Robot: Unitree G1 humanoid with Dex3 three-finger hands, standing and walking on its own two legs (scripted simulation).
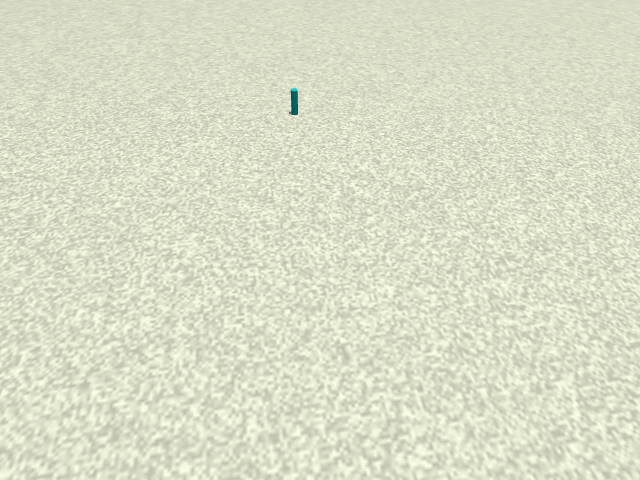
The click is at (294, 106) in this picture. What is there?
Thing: slim round
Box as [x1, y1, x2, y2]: [291, 88, 297, 114]
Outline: 292,88 291,110 292,114 296,114 297,89
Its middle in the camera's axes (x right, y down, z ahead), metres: -0.18 -0.85 +2.39
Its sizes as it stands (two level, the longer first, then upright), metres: 0.041 0.041 0.155
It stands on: the floor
